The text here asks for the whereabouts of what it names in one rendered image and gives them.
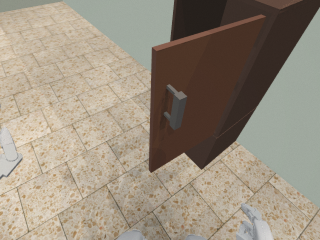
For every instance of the cupboard door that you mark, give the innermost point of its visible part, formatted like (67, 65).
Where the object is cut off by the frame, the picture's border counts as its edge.
(205, 67)

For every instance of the robot left hand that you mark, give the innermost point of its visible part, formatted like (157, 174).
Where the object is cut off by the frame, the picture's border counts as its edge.
(11, 158)

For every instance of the robot right hand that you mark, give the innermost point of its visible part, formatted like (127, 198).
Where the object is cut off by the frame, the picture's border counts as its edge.
(259, 230)

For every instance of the handle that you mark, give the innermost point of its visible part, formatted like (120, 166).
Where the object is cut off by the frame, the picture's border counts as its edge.
(178, 107)

